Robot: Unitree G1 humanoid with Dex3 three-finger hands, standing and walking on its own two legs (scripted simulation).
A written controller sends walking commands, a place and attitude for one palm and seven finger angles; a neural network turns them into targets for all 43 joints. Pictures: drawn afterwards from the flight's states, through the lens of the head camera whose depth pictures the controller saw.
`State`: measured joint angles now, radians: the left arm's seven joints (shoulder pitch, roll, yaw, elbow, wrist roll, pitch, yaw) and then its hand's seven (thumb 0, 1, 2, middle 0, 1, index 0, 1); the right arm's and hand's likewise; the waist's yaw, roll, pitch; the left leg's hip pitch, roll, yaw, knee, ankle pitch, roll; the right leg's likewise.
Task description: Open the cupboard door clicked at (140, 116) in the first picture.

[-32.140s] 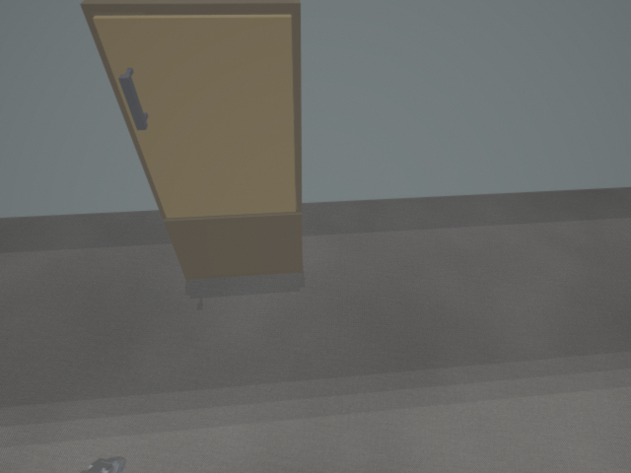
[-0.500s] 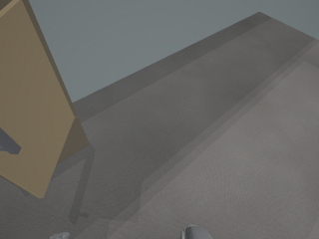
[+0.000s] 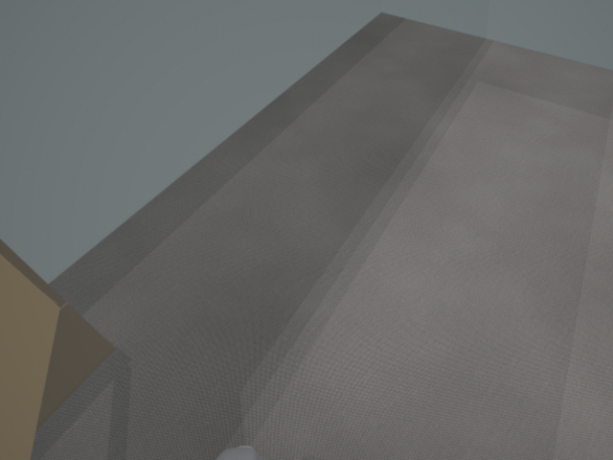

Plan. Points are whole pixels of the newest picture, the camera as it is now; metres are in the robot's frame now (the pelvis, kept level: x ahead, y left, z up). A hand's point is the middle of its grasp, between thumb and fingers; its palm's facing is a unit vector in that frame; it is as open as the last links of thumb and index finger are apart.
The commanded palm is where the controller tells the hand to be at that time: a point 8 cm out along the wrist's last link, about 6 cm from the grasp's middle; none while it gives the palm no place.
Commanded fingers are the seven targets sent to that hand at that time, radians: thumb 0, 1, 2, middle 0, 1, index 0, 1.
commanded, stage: walk to a spot facing it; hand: left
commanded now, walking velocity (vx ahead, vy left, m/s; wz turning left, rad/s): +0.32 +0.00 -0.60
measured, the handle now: out of the picture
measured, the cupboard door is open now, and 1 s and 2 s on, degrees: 45 45 45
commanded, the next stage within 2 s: turn to face it in 1.20 s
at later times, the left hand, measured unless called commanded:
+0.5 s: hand (264, 317) +0.38 +0.11 -0.17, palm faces -0.36 -0.92 -0.17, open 7.4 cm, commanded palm none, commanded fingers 0.00 0.90 0.90 -0.20 -0.30 -0.20 -0.30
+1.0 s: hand (307, 302) +0.41 +0.03 -0.17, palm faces -0.31 -0.93 -0.20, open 7.3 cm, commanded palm none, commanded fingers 0.00 0.90 0.90 -0.20 -0.30 -0.20 -0.30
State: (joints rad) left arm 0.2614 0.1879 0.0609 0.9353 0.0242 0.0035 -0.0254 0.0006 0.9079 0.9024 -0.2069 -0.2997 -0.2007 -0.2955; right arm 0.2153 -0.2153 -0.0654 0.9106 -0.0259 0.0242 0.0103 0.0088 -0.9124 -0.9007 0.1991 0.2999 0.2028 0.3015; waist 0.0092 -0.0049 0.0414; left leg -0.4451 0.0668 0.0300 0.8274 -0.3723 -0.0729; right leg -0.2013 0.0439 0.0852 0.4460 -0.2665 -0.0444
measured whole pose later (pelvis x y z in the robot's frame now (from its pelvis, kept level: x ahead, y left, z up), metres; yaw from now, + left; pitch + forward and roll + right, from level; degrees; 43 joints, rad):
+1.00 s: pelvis +0.40 -0.15 +0.00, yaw -26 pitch +1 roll +1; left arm 0.45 0.12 0.03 1.10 0.01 -0.09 0.02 0.00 0.92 0.90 -0.20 -0.30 -0.20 -0.29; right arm 0.09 -0.17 -0.04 0.98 -0.01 0.00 0.01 0.00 -0.91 -0.90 0.20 0.30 0.20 0.30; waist 0.05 0.01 0.02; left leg -0.64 0.08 0.07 0.91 -0.14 -0.03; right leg 0.05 0.12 0.00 0.25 -0.32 -0.13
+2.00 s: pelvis +0.70 -0.29 -0.01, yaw -7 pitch +1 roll +0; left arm 0.17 0.21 0.07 0.93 0.03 0.00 0.02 -0.02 0.93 0.90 -0.21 -0.30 -0.20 -0.30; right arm 0.13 -0.24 -0.08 0.93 -0.02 0.06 0.01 0.00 -0.92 -0.90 0.19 0.30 0.20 0.30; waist -0.02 -0.03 0.07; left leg -0.46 0.09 0.10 0.85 -0.39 -0.06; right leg -0.22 -0.14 -0.35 0.58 -0.35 -0.01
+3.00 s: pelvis +0.74 -0.33 -0.02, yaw +29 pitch +1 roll +1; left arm 0.22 0.27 0.07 0.92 0.02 0.06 0.01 0.00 0.91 0.90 -0.21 -0.30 -0.20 -0.30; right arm 0.09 -0.23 -0.06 0.89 -0.02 0.03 0.02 0.01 -0.91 -0.90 0.20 0.30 0.20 0.30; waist 0.01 -0.07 0.11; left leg -0.33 0.00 0.07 0.65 -0.33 0.02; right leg -0.37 -0.15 -0.15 0.97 -0.57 0.07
